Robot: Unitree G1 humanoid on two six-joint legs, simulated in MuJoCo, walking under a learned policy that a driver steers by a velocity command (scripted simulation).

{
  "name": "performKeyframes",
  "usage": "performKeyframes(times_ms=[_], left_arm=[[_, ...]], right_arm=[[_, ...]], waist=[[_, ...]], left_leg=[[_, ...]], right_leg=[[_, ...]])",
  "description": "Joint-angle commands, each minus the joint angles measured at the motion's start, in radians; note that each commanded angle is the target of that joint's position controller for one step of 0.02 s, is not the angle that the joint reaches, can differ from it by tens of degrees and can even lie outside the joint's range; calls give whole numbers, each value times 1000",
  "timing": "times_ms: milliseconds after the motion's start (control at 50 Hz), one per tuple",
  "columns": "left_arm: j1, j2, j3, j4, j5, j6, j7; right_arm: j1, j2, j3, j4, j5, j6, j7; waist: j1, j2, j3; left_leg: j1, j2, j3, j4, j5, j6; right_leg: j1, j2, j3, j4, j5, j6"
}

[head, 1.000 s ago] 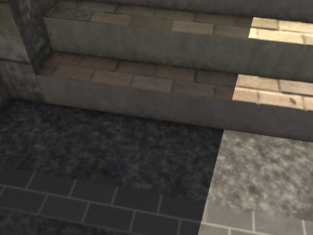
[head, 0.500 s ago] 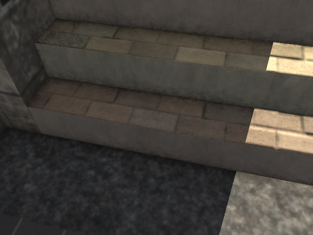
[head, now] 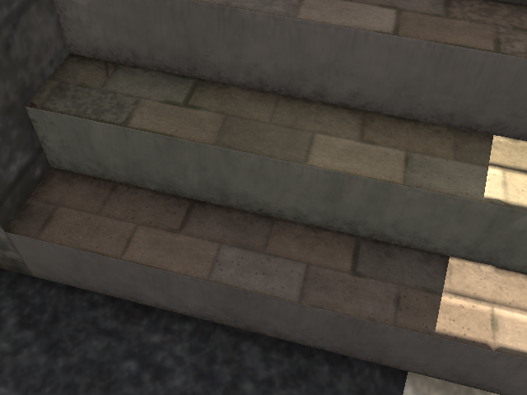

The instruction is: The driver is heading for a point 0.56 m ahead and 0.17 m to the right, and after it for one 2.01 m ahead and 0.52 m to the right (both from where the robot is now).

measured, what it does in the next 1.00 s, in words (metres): walks ahead: right foot, then left foot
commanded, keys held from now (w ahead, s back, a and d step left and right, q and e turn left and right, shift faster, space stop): w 0.64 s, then w+e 0.32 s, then e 0.04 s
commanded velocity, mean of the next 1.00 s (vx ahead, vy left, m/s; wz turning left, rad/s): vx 0.50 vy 0.00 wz -0.11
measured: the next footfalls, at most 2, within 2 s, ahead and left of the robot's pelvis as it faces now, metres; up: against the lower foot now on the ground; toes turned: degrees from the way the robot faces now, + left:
right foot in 0.36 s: +0.34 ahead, -0.11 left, +0.00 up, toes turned -4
left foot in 0.82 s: +0.42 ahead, +0.07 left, +0.00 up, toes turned +0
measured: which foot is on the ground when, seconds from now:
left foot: down 0.00-0.38, up 0.40-0.80, down 0.82-1.00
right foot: up 0.00-0.34, down 0.36-0.82, up 0.84-1.00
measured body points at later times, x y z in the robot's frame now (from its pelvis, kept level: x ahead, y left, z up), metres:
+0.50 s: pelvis +0.24 -0.04 +0.00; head +0.26 -0.05 +0.45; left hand +0.34 +0.21 -0.13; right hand +0.27 -0.28 -0.16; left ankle +0.14 +0.08 -0.66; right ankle +0.30 -0.10 -0.74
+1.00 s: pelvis +0.37 -0.02 +0.00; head +0.37 -0.01 +0.45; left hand +0.48 +0.21 -0.15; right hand +0.37 -0.27 -0.14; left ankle +0.38 +0.07 -0.74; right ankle +0.31 -0.12 -0.59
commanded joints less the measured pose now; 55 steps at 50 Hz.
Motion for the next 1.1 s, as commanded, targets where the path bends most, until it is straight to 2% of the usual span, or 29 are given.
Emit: performKeyframes(times_ms=[20, 120, 180, 260, 320, 340, 360, 380, 400, 420, 460, 480, 540, 580, 660, 720, 740, 760, 780, 800, 820, 840, 860, 880, 900, 920, 980, 1020, 1100], left_arm=[[67, 33, 6, -16, 13, 13, -10], [-122, 36, 4, -63, 8, 21, -14], [-228, 15, -7, -88, -2, 15, -14], [-301, 21, -14, -108, -7, 6, -2], [-234, 40, -8, -97, -5, -14, 13], [-132, 46, -1, -63, 0, -25, 21], [-1, 70, 10, -18, 12, -38, 34], [158, 153, 29, 8, 36, -46, 47], [199, 259, 64, 29, 33, -34, 39], [109, 177, 50, 14, 5, -23, 26], [-48, 65, 20, -24, -8, -25, 13], [-58, 41, 11, -20, -12, -30, 18], [-25, 45, 1, 12, -12, -52, 25], [-10, 74, 5, 17, -16, -58, 27], [23, 79, 1, 26, -15, -50, 27], [8, 91, 3, 6, -13, -43, 26], [23, 84, 4, 11, -10, -37, 26], [10, 76, 3, 5, -16, -31, 27], [0, 57, -2, 4, -29, -26, 30], [-21, 57, -2, -5, -38, -25, 29], [-60, 19, -12, -33, -47, -29, 28], [-26, -68, -31, -56, -57, -25, 28], [28, -14, -19, -34, -25, 5, 42], [14, 31, 0, -24, -2, 18, 39], [-14, 26, 8, -30, 14, 26, 34], [-28, 19, 16, -39, 18, 33, 27], [-65, -34, 20, -60, 17, 44, 25], [-103, -39, 26, -92, 21, 51, 35], [-194, -25, 33, -159, 27, 82, 38]], right_arm=[[64, -90, -13, -6, 15, -29, -5], [146, -94, -6, 38, 15, -30, -8], [185, -97, -2, 60, 10, -29, -10], [216, -110, -3, 85, 4, -30, -20], [176, -117, -6, 88, 2, -28, -28], [148, -122, -6, 87, 6, -26, -29], [131, -110, 1, 79, 9, -25, -28], [111, -91, 13, 42, 19, -30, -32], [228, 4, 31, 45, 51, -26, -24], [168, -95, 8, 70, 14, -16, -29], [91, -61, 12, 61, 6, -15, -15], [58, -52, 14, 55, -1, -7, -15], [72, -14, 23, 63, -24, 15, -14], [32, -12, 26, 53, -25, 21, -14], [-124, -7, 39, 5, -13, 25, -22], [-148, -10, 44, -1, 2, 17, -39], [-109, -3, 47, 10, 4, 16, -49], [-91, -8, 46, 13, 1, 11, -55], [5, 14, 48, 37, 1, 7, -62], [62, -12, 38, 51, -7, 0, -67], [122, -77, 22, 56, -28, -14, -72], [132, -171, 4, 47, -32, -14, -70], [108, -168, -8, 39, -22, -6, -62], [75, -128, -9, 21, -11, -1, -53], [19, -97, -5, 11, -1, 1, -49], [-8, -76, 1, 7, 1, 1, -49], [46, -37, 6, 33, -16, -21, -54], [76, -50, 5, 35, -18, -36, -57], [107, -85, 1, 32, -19, -34, -80]], waist=[[24, 102, -47], [-10, 101, 19], [-38, 106, 31], [-55, 109, 38], [-10, 112, -3], [39, 98, -48], [89, 65, -129], [138, -23, -236], [81, -301, -294], [48, -102, -229], [-6, -18, -91], [-17, -12, -52], [-53, -5, -104], [-52, -23, -103], [-10, -63, -73], [-5, -69, -96], [-12, -93, -112], [-25, -75, -108], [-65, -59, -125], [-99, -15, -125], [-124, 95, -125], [-83, 295, -129], [-65, 253, -145], [-50, 144, -78], [-24, 117, -15], [2, 124, 30], [10, 51, 4], [11, 36, -43], [-9, 141, -63]], left_leg=[[100, 258, -247, -264, 145, 104], [153, 226, -168, -303, 191, 102], [175, 215, -132, -288, 257, 95], [247, 231, -123, -231, 379, 98], [318, 259, -128, -106, 632, 86], [323, 240, -116, 10, 733, 70], [267, 196, -93, 165, 695, 47], [90, 145, -57, 415, 395, 19], [-248, -44, -3, 732, -287, -17], [-300, 20, -133, 787, -331, 6], [-271, 89, -145, 734, -184, 3], [-242, 105, -137, 700, -159, -11], [-157, 94, -110, 662, -121, -41], [-154, 93, -84, 567, -107, -56], [-103, 80, -45, 321, -60, -76], [-74, 61, -40, 207, -69, -86], [-40, 54, -27, 197, -100, -84], [-4, 52, -22, 140, -87, -80], [118, 38, -3, 97, -24, -70], [189, 54, -21, 25, -29, -63], [273, 179, -167, -75, 12, -41], [372, 388, -393, -149, 263, 49], [262, 491, -470, -166, 115, 160], [186, 445, -441, -213, -158, 179], [104, 405, -388, -252, -332, 152], [45, 369, -318, -274, -335, 119], [22, 334, -153, -181, 37, 103], [47, 349, -81, -100, 379, 117], [156, 350, -18, -73, 499, 93]], right_leg=[[-90, -52, 14, -5, 75, 14], [-210, -68, -22, -210, 229, 51], [-173, -38, -52, -372, 279, 57], [-117, -3, -68, -501, 251, 40], [-14, 35, -71, -567, 156, -3], [93, 61, -84, -634, 180, -23], [272, 54, -74, -679, 225, -43], [499, -142, 129, -676, 314, -86], [707, -365, 513, -766, 376, -240], [598, -310, 468, -801, 269, -201], [381, -233, 297, -887, 235, -155], [317, -206, 234, -906, 348, -135], [265, -162, 97, -868, 674, -118], [247, -149, 57, -870, 688, -114], [210, -128, 50, -880, 580, -102], [257, -138, 112, -832, 629, -118], [258, -142, 130, -810, 572, -131], [242, -141, 152, -792, 519, -130], [187, -129, 150, -728, 569, -131], [154, -87, 133, -620, 594, -113], [60, -24, 97, -423, 489, -73], [-151, 108, 0, -213, 3, -22], [-169, 84, -7, 6, -281, -7], [-221, 44, 23, 175, -242, -2], [-268, 19, 37, 272, -168, 6], [-298, 12, 31, 338, -104, 15], [-352, 28, 5, 543, 58, 35], [-355, 32, 7, 564, 66, 58], [-377, 9, 7, 295, 32, 94]])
